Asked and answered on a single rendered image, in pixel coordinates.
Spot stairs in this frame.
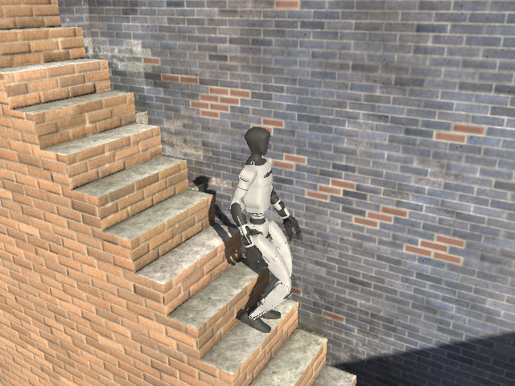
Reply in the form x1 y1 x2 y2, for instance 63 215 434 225
0 0 356 386

